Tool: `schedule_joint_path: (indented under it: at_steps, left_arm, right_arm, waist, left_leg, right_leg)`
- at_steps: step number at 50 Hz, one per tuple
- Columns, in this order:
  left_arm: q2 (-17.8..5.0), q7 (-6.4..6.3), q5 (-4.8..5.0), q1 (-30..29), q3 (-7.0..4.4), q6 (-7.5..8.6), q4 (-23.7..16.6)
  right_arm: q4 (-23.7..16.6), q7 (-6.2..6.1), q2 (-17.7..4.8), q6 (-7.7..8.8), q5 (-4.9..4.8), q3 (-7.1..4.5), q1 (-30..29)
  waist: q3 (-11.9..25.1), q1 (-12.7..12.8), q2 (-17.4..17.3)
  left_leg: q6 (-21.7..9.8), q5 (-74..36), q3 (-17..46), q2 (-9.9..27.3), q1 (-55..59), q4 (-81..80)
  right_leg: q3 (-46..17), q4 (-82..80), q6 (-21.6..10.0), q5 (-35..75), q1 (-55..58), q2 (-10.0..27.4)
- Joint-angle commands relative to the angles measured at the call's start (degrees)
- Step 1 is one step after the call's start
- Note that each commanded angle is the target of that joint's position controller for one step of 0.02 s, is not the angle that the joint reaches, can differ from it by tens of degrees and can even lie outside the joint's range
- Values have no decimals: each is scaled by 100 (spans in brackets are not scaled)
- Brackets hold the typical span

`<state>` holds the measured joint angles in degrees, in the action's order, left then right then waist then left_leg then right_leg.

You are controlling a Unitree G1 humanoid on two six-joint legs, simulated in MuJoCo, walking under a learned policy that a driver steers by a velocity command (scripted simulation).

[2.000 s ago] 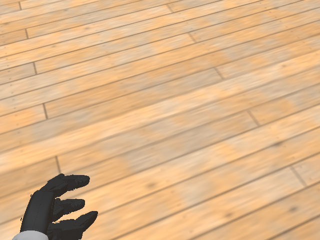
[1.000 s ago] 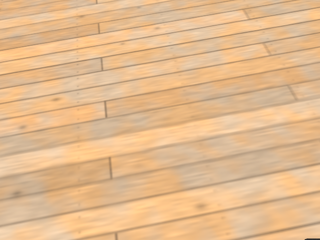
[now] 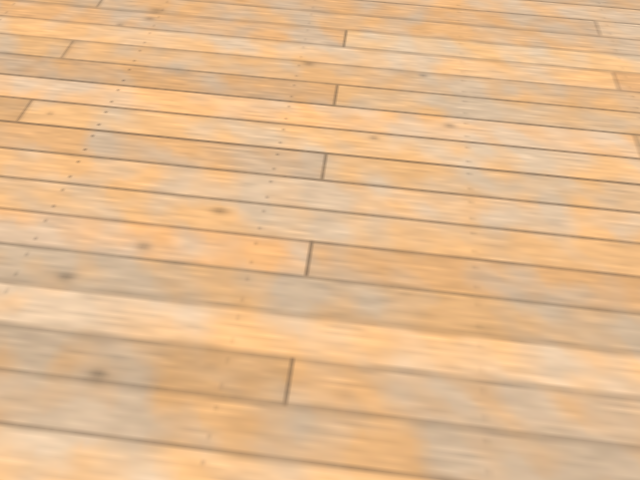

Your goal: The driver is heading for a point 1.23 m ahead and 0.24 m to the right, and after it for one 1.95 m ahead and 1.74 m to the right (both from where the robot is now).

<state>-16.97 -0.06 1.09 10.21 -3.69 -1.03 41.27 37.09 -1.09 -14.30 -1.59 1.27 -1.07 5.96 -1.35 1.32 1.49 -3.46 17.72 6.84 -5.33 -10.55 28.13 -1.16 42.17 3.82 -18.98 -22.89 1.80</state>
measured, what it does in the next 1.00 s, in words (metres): walks ahead: right foot, then left foot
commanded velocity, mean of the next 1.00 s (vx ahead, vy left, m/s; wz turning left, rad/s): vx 0.29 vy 0.00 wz -0.12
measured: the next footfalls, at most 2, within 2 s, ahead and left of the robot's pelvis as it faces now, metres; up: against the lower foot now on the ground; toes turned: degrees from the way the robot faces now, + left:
right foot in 0.10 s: +0.05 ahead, -0.13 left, +0.00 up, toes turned -4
left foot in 0.54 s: +0.16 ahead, +0.07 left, +0.00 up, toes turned -34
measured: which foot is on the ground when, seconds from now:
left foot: down 0.00-0.12, up 0.14-0.52, down 0.54-0.86, up 0.88-1.00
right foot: up 0.00-0.08, down 0.10-0.54, up 0.56-0.84, down 0.86-1.00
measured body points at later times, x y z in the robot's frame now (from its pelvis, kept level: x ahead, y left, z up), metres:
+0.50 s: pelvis +0.04 -0.01 +0.00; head +0.07 -0.03 +0.45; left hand +0.32 +0.20 -0.07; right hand +0.10 -0.34 -0.09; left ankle +0.12 +0.10 -0.72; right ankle +0.01 -0.13 -0.74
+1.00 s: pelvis +0.16 -0.07 +0.00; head +0.18 -0.07 +0.45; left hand +0.34 +0.17 -0.09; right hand +0.23 -0.35 -0.10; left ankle +0.18 +0.07 -0.65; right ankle +0.08 -0.17 -0.74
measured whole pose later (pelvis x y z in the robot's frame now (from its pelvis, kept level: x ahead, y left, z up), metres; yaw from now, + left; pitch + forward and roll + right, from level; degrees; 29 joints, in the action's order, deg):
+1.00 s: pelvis +0.16 -0.07 +0.00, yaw -9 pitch +3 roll -1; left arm -15.0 -0.5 -0.1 13.7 -3.1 5.8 38.7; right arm 36.7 0.1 -16.3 1.5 -2.7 -2.4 18.3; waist 1.4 0.0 -1.6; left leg -0.6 18.7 4.2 1.8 -35.0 66.6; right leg 1.9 22.5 -0.3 -17.7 -7.9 -1.1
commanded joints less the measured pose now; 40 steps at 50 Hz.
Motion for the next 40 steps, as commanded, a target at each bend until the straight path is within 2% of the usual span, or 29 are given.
schedule_joint_path:
  at_steps: [1,3,4,5,6,7,8,9,10,11,12,14,18,23,25,26,27,28,29,30,31,32,34,35,37,39,40]
  left_arm:
    - [-760,59,79,-614,-180,160,-718]
    - [-663,124,77,-292,-172,194,-670]
    - [-683,135,47,-109,-188,213,-645]
    - [-981,106,5,105,-283,232,-646]
    - [-1630,82,-13,374,-464,273,-664]
    - [-1421,83,-82,858,-417,285,-565]
    - [-1231,61,-125,849,-349,322,-566]
    - [-1137,7,-69,564,-355,318,-615]
    - [-1118,-39,32,298,-356,264,-678]
    - [-1058,-114,98,102,-337,192,-752]
    - [-1064,-161,109,29,-339,102,-796]
    - [-1113,-217,62,75,-379,-12,-845]
    - [-1236,-270,62,52,-450,-100,-940]
    - [-1068,-221,0,-107,-348,-165,-1004]
    - [-973,-215,32,-297,-279,-185,-1041]
    - [-670,-208,-32,-110,-151,-157,-973]
    - [-138,-160,-202,365,41,-123,-818]
    - [-308,-162,-110,257,1,-40,-1039]
    - [-725,-175,-13,-25,-104,98,-1115]
    - [-1047,-162,4,-245,-192,226,-1058]
    - [-1007,-122,-81,-352,-190,355,-992]
    - [-880,-81,-148,-476,-159,482,-1011]
    - [-488,-7,-197,-745,-59,691,-1026]
    - [-337,-2,-170,-853,-22,744,-1036]
    - [-151,9,-57,-925,10,797,-1053]
    - [-208,15,64,-939,-53,817,-1074]
    - [-276,5,137,-816,-96,828,-1035]
  right_arm:
    - [-161,-79,-1290,-10,-83,-419,261]
    - [-182,-150,-1247,-50,-177,-441,135]
    - [-178,-176,-1211,-48,-218,-451,126]
    - [-236,-193,-1111,7,-171,-457,155]
    - [-520,-186,-936,82,52,-423,-79]
    - [-655,-171,-827,135,122,-380,-503]
    - [-599,-116,-850,170,12,-401,-304]
    - [-527,-78,-788,172,-83,-404,-320]
    - [-493,-58,-780,161,-100,-416,-337]
    - [-489,-61,-838,160,-75,-449,-395]
    - [-499,-32,-726,170,-91,-428,-419]
    - [-456,3,-613,203,-127,-406,-377]
    - [-367,8,-661,266,-148,-424,-365]
    - [-244,98,-813,336,-172,-473,-86]
    - [-164,135,-798,394,-154,-497,148]
    - [-120,146,-737,413,-89,-452,294]
    - [-156,146,-789,423,27,-391,372]
    - [28,176,-1401,414,105,-527,851]
    - [-6,201,-1471,471,6,-535,808]
    - [-21,158,-1299,502,-125,-481,737]
    - [-4,113,-1268,506,-205,-465,861]
    - [22,77,-1249,514,-267,-456,1017]
    - [70,-9,-1148,491,-294,-427,1368]
    - [69,-42,-1086,469,-313,-417,1456]
    - [-30,-82,-1065,405,-367,-417,1244]
    - [-123,-82,-1114,336,-404,-437,1138]
    - [-186,-74,-1084,303,-427,-427,1035]
  waist:
    - [75,-396,-950]
    - [187,-218,-870]
    - [259,-98,-769]
    - [494,-80,-253]
    - [686,-140,1048]
    - [871,243,1539]
    - [971,175,907]
    - [854,47,502]
    - [663,-40,233]
    - [682,-87,198]
    - [662,-130,286]
    - [740,-116,446]
    - [828,-65,637]
    - [865,19,1003]
    - [740,-152,965]
    - [978,-156,697]
    - [1038,12,-323]
    - [412,30,-1422]
    - [-245,-85,-1606]
    - [-592,-111,-1226]
    - [-488,-170,-997]
    - [-349,-250,-895]
    - [-69,-382,-848]
    - [-10,-402,-936]
    - [-29,-283,-1228]
    - [3,-194,-1326]
    - [48,-96,-1254]
  left_leg:
    - [-1017,-3296,972,1911,557,-348]
    - [-879,-3603,831,1909,738,-42]
    - [-663,-3507,626,1760,652,211]
    - [-293,-2839,227,1283,266,930]
    - [328,-1009,-520,247,-1016,2341]
    - [576,2178,-295,-301,-2297,3511]
    - [589,2222,103,-31,-2510,4168]
    - [610,1789,151,106,-2621,4345]
    - [662,1390,131,201,-2744,4067]
    - [712,1047,143,302,-2637,3733]
    - [782,838,32,228,-2426,3419]
    - [881,609,-53,86,-2265,2776]
    - [931,256,36,-45,-1774,1690]
    - [805,24,-117,129,-995,832]
    - [630,-771,-235,216,-394,-219]
    - [500,-1068,-54,472,216,-641]
    - [208,-59,1115,1343,645,-1110]
    - [-701,2550,2957,1990,472,-1897]
    - [-1245,3755,4148,2433,66,-2393]
    - [-1177,3318,3847,2346,-181,-2293]
    - [-1003,2751,3394,2058,-127,-2202]
    - [-867,2159,3027,1822,25,-2138]
    - [-704,1281,2385,1349,79,-2054]
    - [-694,1064,2208,1166,-7,-2016]
    - [-693,851,2017,874,-464,-1868]
    - [-707,848,2245,857,-685,-1649]
    - [-650,859,2347,861,-840,-1496]
  right_leg:
    - [156,-228,-196,-369,-363,-66]
    - [258,-831,-336,75,-128,-132]
    - [184,-1392,-466,849,225,-154]
    - [-584,-1677,-743,2368,884,113]
    - [-2363,-1737,-1582,4535,1794,1165]
    - [-3529,-2090,-2475,5005,2479,1857]
    - [-3225,-2079,-2414,4560,2599,1769]
    - [-2741,-1972,-2093,4220,2515,1397]
    - [-2397,-1970,-1843,3987,2348,1134]
    - [-2229,-2013,-1690,3719,2249,960]
    - [-2146,-2049,-1621,3613,2046,758]
    - [-2196,-2034,-1610,3520,2043,611]
    - [-2566,-1922,-1509,3004,1738,510]
    - [-2773,-1636,-1382,2939,1423,516]
    - [-2812,-1460,-1201,2359,1191,351]
    - [-2563,-1412,-986,809,1002,156]
    - [-1854,-500,-713,-1179,540,-445]
    - [-994,503,-512,-1906,-738,-1039]
    - [-853,1451,-389,-1689,-1466,-610]
    - [-768,1641,-366,-1103,-1561,-334]
    - [-677,1609,-336,-740,-1460,-236]
    - [-606,1416,-300,-376,-1375,-174]
    - [-332,802,-213,98,-887,-302]
    - [-218,372,-161,128,-591,-439]
    - [-101,-642,-93,-29,197,-716]
    - [-174,-1308,-61,31,731,-778]
    - [-228,-1772,-100,478,1109,-684]
Over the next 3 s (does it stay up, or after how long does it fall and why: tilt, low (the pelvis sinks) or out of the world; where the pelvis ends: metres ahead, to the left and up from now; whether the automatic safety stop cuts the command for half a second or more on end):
stays up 1.31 -0.23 -0.01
